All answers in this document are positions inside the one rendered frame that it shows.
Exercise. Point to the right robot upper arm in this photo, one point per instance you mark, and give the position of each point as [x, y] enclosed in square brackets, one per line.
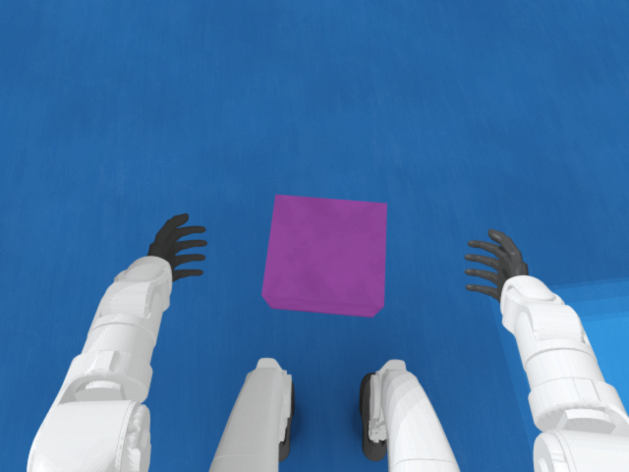
[574, 451]

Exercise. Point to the robot left hand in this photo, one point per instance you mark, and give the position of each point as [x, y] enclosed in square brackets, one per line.
[164, 245]

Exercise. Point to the carton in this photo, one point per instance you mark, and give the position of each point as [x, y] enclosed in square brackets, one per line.
[326, 256]

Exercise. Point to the left robot forearm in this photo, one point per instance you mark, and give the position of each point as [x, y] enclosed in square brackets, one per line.
[115, 361]

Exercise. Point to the right robot forearm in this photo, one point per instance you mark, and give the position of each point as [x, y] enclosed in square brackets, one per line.
[568, 391]

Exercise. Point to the robot right hand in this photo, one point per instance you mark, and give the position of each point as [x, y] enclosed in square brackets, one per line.
[510, 263]

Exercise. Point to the left robot upper arm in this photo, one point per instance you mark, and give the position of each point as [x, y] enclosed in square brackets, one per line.
[95, 436]

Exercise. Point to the robot right thigh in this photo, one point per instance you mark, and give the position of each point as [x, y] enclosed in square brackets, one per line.
[416, 441]

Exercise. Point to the right robot foot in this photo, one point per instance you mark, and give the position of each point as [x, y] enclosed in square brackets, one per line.
[373, 450]

